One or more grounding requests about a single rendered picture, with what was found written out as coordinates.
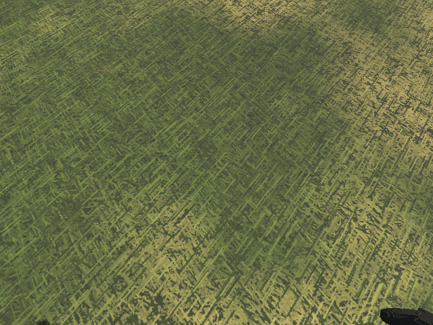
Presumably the robot right hand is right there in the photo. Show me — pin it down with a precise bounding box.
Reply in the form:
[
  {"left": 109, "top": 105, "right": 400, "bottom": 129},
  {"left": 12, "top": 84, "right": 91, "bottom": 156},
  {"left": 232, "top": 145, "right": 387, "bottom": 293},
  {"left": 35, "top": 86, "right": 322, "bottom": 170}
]
[{"left": 380, "top": 308, "right": 433, "bottom": 325}]

